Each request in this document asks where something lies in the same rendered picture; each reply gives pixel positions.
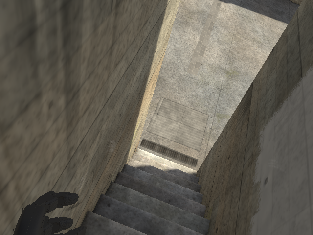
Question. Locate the left robot hand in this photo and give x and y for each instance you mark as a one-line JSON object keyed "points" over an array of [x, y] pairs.
{"points": [[34, 222]]}

